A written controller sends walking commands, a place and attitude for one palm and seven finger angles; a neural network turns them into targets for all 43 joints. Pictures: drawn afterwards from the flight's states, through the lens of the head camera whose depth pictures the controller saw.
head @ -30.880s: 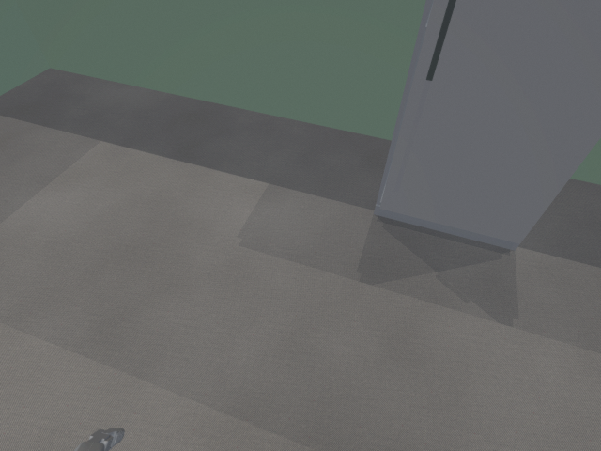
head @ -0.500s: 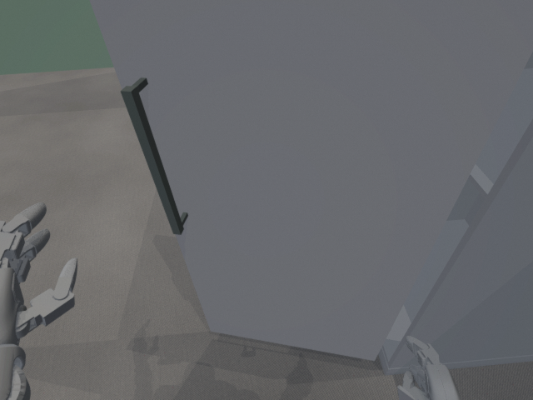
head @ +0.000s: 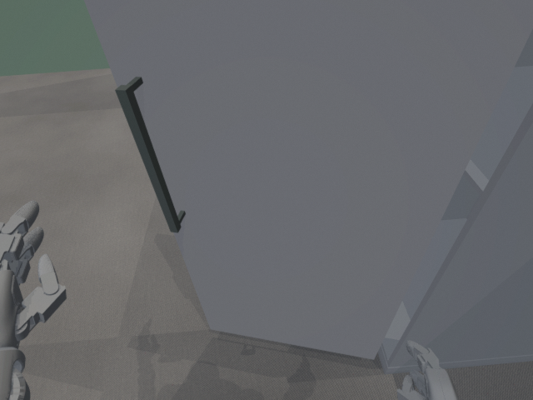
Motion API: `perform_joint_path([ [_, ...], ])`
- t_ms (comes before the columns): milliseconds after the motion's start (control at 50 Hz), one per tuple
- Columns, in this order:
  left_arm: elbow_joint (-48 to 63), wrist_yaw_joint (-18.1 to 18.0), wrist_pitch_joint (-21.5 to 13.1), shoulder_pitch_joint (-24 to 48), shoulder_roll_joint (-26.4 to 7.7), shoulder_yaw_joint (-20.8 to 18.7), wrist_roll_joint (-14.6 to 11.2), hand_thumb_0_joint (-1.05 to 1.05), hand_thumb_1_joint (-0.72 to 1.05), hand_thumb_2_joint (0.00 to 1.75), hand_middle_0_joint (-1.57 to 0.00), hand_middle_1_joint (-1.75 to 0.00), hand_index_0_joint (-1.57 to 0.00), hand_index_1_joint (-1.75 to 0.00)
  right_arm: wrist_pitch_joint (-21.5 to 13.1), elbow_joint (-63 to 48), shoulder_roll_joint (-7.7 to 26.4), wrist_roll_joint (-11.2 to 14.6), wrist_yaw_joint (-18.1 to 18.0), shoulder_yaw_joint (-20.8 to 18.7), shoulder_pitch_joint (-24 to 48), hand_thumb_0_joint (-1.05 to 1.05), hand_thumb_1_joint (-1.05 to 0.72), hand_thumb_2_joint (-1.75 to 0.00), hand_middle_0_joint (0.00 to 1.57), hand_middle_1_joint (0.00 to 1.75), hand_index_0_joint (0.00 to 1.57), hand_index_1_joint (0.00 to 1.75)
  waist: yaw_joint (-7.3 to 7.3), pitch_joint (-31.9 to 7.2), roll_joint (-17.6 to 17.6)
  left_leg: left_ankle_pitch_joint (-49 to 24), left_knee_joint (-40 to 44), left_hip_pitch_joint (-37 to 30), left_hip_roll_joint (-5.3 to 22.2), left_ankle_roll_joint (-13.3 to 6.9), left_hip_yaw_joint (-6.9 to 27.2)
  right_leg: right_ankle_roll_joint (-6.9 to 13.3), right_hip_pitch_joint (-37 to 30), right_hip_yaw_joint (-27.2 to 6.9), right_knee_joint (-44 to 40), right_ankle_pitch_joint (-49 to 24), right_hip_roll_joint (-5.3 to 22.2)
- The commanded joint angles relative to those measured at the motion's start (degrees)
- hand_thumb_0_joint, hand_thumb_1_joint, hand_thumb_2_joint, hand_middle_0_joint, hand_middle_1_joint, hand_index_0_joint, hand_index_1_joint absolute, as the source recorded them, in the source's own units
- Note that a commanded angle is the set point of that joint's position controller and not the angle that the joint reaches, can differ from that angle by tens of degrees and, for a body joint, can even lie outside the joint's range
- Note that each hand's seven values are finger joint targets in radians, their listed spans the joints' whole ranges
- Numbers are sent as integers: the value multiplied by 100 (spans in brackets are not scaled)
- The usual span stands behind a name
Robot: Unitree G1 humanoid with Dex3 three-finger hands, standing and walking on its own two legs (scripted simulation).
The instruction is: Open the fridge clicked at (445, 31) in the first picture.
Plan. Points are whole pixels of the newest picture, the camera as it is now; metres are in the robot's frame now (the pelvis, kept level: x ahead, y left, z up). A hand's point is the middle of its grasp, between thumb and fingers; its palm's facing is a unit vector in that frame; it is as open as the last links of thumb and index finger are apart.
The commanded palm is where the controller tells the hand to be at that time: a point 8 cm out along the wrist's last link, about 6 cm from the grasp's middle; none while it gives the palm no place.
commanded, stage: step back with the hand held close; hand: left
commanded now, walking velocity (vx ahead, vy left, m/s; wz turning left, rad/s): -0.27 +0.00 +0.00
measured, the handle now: (158, 165) +0.48 +0.28 +0.11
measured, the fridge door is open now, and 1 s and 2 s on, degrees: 75 75 75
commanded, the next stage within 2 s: stop stepping back and stand still in 1.04 s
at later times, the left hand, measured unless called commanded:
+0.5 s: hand out of the picture +0.13 +0.34 +0.15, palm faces +0.46 -0.76 -0.46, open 7.4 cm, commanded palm +0.07 +0.36 +0.17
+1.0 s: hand out of the picture +0.02 +0.37 +0.16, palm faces +0.50 -0.76 -0.41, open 7.4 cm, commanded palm -0.04 +0.40 +0.17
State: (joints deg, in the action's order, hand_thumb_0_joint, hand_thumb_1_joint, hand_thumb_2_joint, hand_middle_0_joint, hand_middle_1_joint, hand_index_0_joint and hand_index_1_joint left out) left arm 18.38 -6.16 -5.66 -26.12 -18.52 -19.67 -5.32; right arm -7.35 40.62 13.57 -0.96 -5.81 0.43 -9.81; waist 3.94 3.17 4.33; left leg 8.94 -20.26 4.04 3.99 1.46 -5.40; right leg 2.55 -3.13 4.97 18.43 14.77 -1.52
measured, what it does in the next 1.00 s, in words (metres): walks backwards: right foot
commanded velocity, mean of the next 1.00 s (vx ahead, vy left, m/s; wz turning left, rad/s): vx -0.30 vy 0.00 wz -0.03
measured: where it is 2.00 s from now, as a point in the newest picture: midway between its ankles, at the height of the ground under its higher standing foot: outside the picture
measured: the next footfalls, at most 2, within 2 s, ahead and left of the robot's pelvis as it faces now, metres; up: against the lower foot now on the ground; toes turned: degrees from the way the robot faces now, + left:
right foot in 1.00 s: -0.16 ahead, -0.02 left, +0.00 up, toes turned +3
left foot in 1.18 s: -0.10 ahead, +0.21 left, +0.00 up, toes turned +3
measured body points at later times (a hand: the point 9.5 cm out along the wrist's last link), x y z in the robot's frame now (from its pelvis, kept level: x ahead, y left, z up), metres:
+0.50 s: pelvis -0.07 +0.06 -0.01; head -0.05 +0.06 +0.44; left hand +0.10 +0.38 +0.17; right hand +0.11 -0.17 -0.10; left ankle +0.03 +0.14 -0.75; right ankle -0.05 -0.07 -0.74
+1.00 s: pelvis -0.17 +0.09 -0.02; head -0.14 +0.11 +0.43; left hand -0.01 +0.41 +0.18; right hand +0.05 -0.12 -0.09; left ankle +0.02 +0.15 -0.74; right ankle -0.21 -0.02 -0.75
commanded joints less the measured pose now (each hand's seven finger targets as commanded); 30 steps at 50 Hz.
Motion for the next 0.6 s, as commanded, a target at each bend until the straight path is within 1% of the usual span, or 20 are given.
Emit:
perform_joint_path([
  [0,1840,-168,-633,1868,-2076,-1218,124,0,90,90,-20,-30,-20,-30,-229,-1210,519,146,3,-58,847,0,-90,-90,20,30,20,30,-217,223,2,-665,-335,-124,-150,-334,198,-458,1572,-728,-539,-2076,484],
  [20,1280,-87,-566,1002,-1442,-764,147,0,90,90,-20,-30,-20,-30,-141,-1025,454,58,-24,-102,856,0,-90,-90,20,30,20,30,-224,13,-653,-889,-642,84,-82,-347,243,-481,1702,-539,-337,-2621,693],
  [40,1156,-61,-481,671,-1274,-609,186,0,90,90,-20,-30,-20,-30,-75,-1139,478,73,-5,-126,836,0,-90,-90,20,30,20,30,-209,-130,-975,-967,-787,125,-92,-360,204,-569,1688,-560,-219,-3056,776],
  [60,1118,-56,-444,429,-1237,-611,202,0,90,90,-20,-30,-20,-30,2,-1250,477,97,13,-140,758,0,-90,-90,20,30,20,30,-184,-430,-1054,-982,-886,160,-116,-362,164,-594,1500,-558,-55,-3405,842],
  [100,1375,-69,-457,8,-1304,-723,196,0,90,90,-20,-30,-20,-30,118,-1381,492,115,0,-173,722,0,-90,-90,20,30,20,30,-159,-930,-564,-1116,-929,268,-122,-354,153,-555,1258,-558,257,-3573,928],
  [140,1728,-111,-430,-290,-1350,-774,166,0,90,90,-20,-30,-20,-30,252,-1515,518,140,-13,-173,663,0,-90,-90,20,30,20,30,-184,-1269,-15,-1447,-887,233,-9,-337,205,-436,1298,-578,443,-2875,917],
  [160,1903,-140,-423,-373,-1453,-886,148,0,90,90,-20,-30,-20,-30,292,-1584,522,144,-26,-180,643,0,-90,-90,20,30,20,30,-191,-1340,34,-1563,-901,232,36,-314,250,-366,1377,-562,477,-2495,874],
  [200,2107,-194,-406,-526,-1665,-1105,110,0,90,90,-20,-30,-20,-30,345,-1663,516,149,-65,-187,644,0,-90,-90,20,30,20,30,-202,-1355,-92,-1555,-969,281,89,-297,328,-273,1553,-595,483,-2068,857],
  [260,2109,-260,-428,-461,-1666,-1133,82,0,90,90,-20,-30,-20,-30,392,-1730,497,157,-124,-167,603,0,-90,-90,20,30,20,30,-262,-1030,-487,-1061,-927,538,138,-274,454,-196,1923,-658,416,-1267,820],
  [300,2171,-307,-479,-246,-1706,-1162,80,0,90,90,-20,-30,-20,-30,354,-1734,554,131,-167,-188,580,0,-90,-90,20,30,20,30,-278,-896,-312,-617,-727,705,194,-287,597,-176,2027,-654,432,-705,738],
  [320,2039,-325,-501,-271,-1614,-1113,92,0,90,90,-20,-30,-20,-30,324,-1716,581,138,-171,-193,526,0,-90,-90,20,30,20,30,-284,-822,-190,-360,-559,806,272,-305,691,-192,2051,-615,499,-429,640],
  [360,1888,-354,-565,-221,-1507,-1059,122,0,90,90,-20,-30,-20,-30,276,-1712,639,128,-178,-198,507,0,-90,-90,20,30,20,30,-267,-640,112,532,-43,1231,459,-377,956,-239,1942,-507,678,176,401],
  [380,1829,-362,-594,-175,-1454,-1034,146,0,90,90,-20,-30,-20,-30,245,-1714,662,133,-174,-201,498,0,-90,-90,20,30,20,30,-258,-561,185,1196,248,1526,549,-419,1087,-263,1816,-459,828,449,305],
  [400,1944,-369,-654,-8,-1407,-1014,185,0,90,90,-20,-30,-20,-30,192,-1715,700,119,-178,-226,529,0,-90,-90,20,30,20,30,-239,-643,497,1703,548,1813,636,-470,1255,-275,1496,-392,1080,489,204],
  [440,1885,-382,-724,27,-1324,-1017,277,0,90,90,-20,-30,-20,-30,129,-1690,730,103,-159,-242,480,0,-90,-90,20,30,20,30,-203,-657,810,2675,1110,2526,854,-577,1536,-297,942,-266,1772,527,19],
  [460,1898,-390,-737,30,-1323,-1011,307,0,90,90,-20,-30,-20,-30,106,-1681,715,114,-139,-263,480,0,-90,-90,20,30,20,30,-183,-705,823,2741,1154,2635,866,-596,1513,-272,826,-256,1920,553,-16],
  [500,2018,-398,-787,-146,-1462,-1117,308,0,90,90,-20,-30,-20,-30,34,-1688,686,109,-92,-294,428,0,-90,-90,20,30,20,30,-170,-900,615,2384,927,2288,741,-532,1450,-199,958,-358,1600,511,14],
  [520,2096,-386,-797,-257,-1376,-1014,278,0,90,90,-20,-30,-20,-30,18,-1689,620,120,-73,-267,433,0,-90,-90,20,30,20,30,-194,-877,358,2090,713,2027,632,-456,1339,-157,1202,-418,1271,492,79],
  [560,2365,-388,-840,-221,-1437,-995,245,0,90,90,-20,-30,-20,-30,-1,-1674,594,92,-38,-236,471,0,-90,-90,20,30,20,30,-261,-844,131,1733,215,1613,363,-295,1076,10,1721,-844,680,469,319],
  [580,2417,-402,-861,-149,-1527,-1052,238,0,90,90,-20,-30,-20,-30,-9,-1623,590,65,-30,-231,453,0,-90,-90,20,30,20,30,-290,-854,-107,1623,-37,1462,255,-246,1003,99,1958,-1148,474,520,477],
])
